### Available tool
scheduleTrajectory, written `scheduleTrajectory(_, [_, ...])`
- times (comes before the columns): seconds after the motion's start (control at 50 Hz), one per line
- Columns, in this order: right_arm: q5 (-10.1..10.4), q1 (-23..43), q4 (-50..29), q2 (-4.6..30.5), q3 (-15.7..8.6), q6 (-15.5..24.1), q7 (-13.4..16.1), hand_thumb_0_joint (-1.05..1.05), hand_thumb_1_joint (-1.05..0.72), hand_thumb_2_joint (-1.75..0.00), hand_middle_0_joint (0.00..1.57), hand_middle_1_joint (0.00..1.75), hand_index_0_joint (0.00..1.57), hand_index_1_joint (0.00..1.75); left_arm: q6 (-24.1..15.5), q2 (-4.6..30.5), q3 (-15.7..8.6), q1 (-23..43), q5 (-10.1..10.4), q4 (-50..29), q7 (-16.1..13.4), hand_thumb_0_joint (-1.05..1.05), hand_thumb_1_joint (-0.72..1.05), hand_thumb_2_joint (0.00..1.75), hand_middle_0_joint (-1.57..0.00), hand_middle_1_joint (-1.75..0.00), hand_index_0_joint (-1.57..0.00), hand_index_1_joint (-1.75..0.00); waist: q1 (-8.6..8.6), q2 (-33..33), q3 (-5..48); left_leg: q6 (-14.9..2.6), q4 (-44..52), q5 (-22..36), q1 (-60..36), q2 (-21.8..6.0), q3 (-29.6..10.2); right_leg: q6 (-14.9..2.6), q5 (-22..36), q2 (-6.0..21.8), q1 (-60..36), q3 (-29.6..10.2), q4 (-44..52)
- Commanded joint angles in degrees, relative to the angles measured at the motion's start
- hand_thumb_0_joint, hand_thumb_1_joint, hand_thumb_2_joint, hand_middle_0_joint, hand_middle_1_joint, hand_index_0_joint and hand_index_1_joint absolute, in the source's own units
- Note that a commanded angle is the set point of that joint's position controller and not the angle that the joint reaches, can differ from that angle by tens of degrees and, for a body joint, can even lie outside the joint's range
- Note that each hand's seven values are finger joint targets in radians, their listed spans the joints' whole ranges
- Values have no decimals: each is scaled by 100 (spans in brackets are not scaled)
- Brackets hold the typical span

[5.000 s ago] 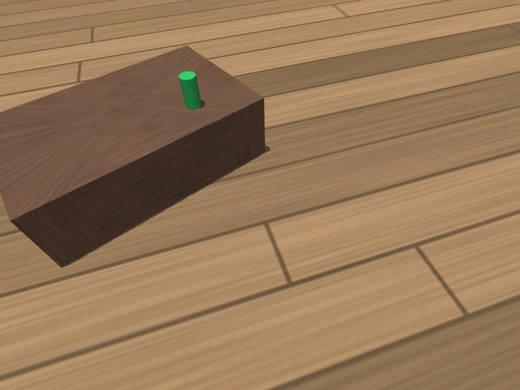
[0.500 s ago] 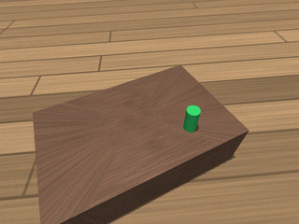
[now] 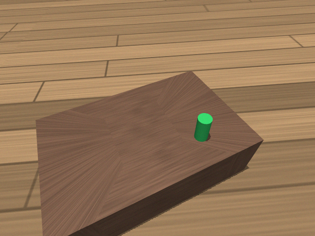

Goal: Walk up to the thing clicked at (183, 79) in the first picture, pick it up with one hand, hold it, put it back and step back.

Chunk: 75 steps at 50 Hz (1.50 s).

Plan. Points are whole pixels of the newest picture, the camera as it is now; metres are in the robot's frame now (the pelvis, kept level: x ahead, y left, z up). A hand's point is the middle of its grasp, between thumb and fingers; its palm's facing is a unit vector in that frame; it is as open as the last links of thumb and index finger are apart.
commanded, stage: stand
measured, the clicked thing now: (202, 127) +0.70 -0.23 -0.35
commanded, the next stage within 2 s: none
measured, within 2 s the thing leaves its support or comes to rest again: neither
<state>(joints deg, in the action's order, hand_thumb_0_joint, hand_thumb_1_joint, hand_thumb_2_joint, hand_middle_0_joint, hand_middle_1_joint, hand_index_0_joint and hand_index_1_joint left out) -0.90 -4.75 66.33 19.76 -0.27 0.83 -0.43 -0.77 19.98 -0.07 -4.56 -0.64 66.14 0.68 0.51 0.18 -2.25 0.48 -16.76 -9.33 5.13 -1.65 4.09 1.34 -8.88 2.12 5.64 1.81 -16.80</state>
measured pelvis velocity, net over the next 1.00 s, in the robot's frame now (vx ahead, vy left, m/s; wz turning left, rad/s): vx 0.00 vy -0.01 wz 0.01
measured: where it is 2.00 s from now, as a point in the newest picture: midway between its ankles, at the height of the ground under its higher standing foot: outside the picture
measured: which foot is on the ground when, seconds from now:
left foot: down 0.00-1.00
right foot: down 0.00-1.00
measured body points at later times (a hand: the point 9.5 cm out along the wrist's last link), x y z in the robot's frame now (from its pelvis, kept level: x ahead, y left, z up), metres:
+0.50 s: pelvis +0.00 +0.00 +0.00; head +0.00 +0.00 +0.45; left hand +0.07 +0.30 -0.13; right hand +0.08 -0.30 -0.13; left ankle +0.00 +0.12 -0.75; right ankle +0.00 -0.13 -0.75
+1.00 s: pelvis +0.00 -0.01 +0.00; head +0.01 -0.01 +0.45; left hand +0.07 +0.30 -0.13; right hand +0.08 -0.31 -0.13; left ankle +0.00 +0.12 -0.75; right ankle +0.00 -0.13 -0.75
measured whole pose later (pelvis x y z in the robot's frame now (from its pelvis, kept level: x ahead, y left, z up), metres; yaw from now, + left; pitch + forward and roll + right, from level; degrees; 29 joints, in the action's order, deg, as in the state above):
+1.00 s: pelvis +0.00 -0.01 +0.00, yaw +1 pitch -2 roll +0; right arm -0.9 -6.2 65.7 20.1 -0.1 0.6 -0.4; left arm -0.8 20.0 0.3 -6.5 -0.7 65.4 0.7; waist 0.3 -0.1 -2.2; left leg 0.9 -17.3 -9.8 5.3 -2.1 3.3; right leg 0.9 -9.4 1.7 5.3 2.5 -16.9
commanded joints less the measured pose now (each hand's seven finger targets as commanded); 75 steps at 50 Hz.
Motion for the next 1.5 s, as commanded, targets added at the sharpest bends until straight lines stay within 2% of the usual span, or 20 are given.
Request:
scheduleTrajectory(0.0, [25,319,-376,1253,-214,122,71,0,-90,-90,20,30,20,30,-88,1181,-233,209,4,-343,-90,0,90,90,-20,-30,-20,-30,-56,-81,444,-126,254,657,-88,-738,-636,-206,670,662,-18,-554,249])
scheduleTrajectory(0.06, [32,298,-389,1229,-207,129,65,0,-90,-90,20,30,20,30,-101,1200,-226,217,10,-355,-101,0,90,90,-20,-30,-20,-30,-32,-31,422,-105,250,766,-93,-730,-642,-182,697,632,4,-513,221])
scheduleTrajectory(0.48, [31,178,-395,1247,-194,88,66,0,-90,-90,20,30,20,30,-100,1220,-209,71,0,-375,-100,0,90,90,-20,-30,-20,-30,-32,-22,322,-137,223,380,-44,-709,-651,-202,416,650,117,-545,308])
scheduleTrajectory(0.82, [24,173,-422,1239,-189,89,64,0,-90,-90,20,30,20,30,-100,1248,-208,47,-2,-393,-109,0,90,90,-20,-30,-20,-30,-45,6,327,-123,228,555,-54,-719,-692,-199,505,636,68,-498,232])
scheduleTrajectory(0.9, [23,131,-425,1231,-185,96,64,0,-90,-90,20,30,20,30,-114,1237,-210,37,-2,-413,-99,0,90,90,-20,-30,-20,-30,-47,-56,383,-136,192,624,-21,-703,-667,-209,705,670,-36,-545,264])
scheduleTrajectory(1.1, [28,146,-446,1224,-180,87,72,0,-90,-90,20,30,20,30,-107,1252,-216,48,-5,-415,-114,0,90,90,-20,-30,-20,-30,-36,-23,324,-117,217,602,-29,-713,-686,-202,551,636,37,-491,260])
scheduleTrajectory(1.18, [21,124,-446,1243,-175,95,77,0,-90,-90,20,30,20,30,-101,1220,-215,40,-7,-429,-112,0,90,90,-20,-30,-20,-30,-53,-117,398,-137,190,700,2,-713,-666,-208,791,685,-117,-512,241])
scheduleTrajectory(1.48, [21,134,-463,1215,-188,92,85,0,-90,-90,20,30,20,30,-106,1251,-222,38,-10,-447,-128,0,90,90,-20,-30,-20,-30,-44,-21,363,-117,190,869,-61,-716,-663,-195,827,656,-75,-447,234])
